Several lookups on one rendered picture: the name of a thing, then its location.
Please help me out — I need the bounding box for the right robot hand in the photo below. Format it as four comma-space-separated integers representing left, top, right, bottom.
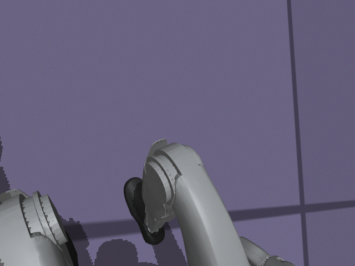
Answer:
240, 237, 271, 266

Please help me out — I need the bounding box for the left robot foot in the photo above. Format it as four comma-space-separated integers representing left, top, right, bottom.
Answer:
65, 230, 79, 266

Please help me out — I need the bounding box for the right robot foot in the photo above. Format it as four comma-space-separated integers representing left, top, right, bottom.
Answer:
124, 177, 165, 245

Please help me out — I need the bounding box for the right robot arm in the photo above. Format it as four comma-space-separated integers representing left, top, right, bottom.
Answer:
264, 255, 295, 266

